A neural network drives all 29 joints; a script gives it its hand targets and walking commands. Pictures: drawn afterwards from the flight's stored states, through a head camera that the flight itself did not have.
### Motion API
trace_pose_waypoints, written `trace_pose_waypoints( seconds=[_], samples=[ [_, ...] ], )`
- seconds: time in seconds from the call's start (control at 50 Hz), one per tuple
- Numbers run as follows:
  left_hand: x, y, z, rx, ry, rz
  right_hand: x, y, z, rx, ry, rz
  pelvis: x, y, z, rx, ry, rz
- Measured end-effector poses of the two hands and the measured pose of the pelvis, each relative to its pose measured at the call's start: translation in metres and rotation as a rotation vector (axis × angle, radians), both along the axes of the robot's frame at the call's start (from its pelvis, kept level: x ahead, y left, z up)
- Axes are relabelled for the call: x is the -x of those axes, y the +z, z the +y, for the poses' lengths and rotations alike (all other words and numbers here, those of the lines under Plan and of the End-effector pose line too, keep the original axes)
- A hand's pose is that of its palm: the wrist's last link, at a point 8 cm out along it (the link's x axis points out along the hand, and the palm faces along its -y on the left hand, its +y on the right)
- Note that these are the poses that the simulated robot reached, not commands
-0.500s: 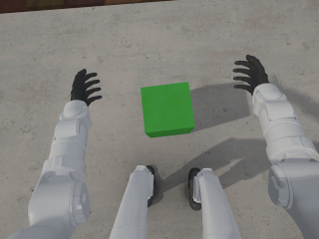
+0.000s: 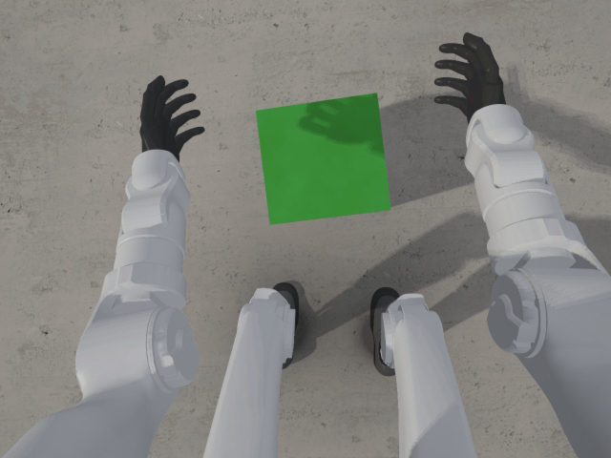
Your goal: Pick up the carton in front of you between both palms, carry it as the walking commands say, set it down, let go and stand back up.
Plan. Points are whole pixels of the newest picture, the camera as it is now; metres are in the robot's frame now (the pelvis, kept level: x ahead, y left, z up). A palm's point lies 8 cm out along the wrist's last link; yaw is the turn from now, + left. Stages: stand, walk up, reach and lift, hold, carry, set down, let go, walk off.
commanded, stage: reach and lift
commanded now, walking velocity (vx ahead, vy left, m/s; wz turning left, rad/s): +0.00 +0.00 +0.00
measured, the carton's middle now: (324, 169) +0.47 +0.03 -0.46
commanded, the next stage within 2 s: none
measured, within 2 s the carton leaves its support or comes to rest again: leaves its support in 1.42 s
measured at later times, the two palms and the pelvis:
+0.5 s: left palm (219, 174) +0.45 +0.22 -0.35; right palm (429, 146) +0.50 -0.16 -0.35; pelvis -0.06 +0.00 -0.19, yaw +1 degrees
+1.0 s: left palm (233, 172) +0.46 +0.20 -0.39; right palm (418, 147) +0.50 -0.15 -0.39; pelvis -0.05 +0.00 -0.21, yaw +1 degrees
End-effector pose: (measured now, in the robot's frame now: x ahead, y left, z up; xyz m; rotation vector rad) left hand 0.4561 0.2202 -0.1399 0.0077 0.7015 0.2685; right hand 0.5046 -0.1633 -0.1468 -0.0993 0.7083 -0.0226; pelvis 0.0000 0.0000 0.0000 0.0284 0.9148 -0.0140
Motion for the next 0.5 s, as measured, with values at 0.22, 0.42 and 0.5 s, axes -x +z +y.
trace_pose_waypoints(
  seconds=[0.22, 0.42, 0.5],
  samples=[
    [0.01, -0.119, 0.004, -0.008, -0.003, -0.007, 0.012, -0.121, -0.002, 0.011, 0.005, -0.025, 0.023, -0.104, -0.002, -0.002, 0.01, -0.024],
    [0.009, -0.186, -0.001, 0.012, -0.002, 0.016, 0.008, -0.181, 0.003, 0.006, -0.011, -0.002, 0.052, -0.168, -0.001, 0.0, 0.01, -0.152],
    [0.008, -0.213, -0.005, 0.014, -0.012, 0.043, 0.008, -0.207, 0.006, 0.003, -0.013, 0.022, 0.057, -0.185, 0.0, 0.001, 0.012, -0.185]
  ],
)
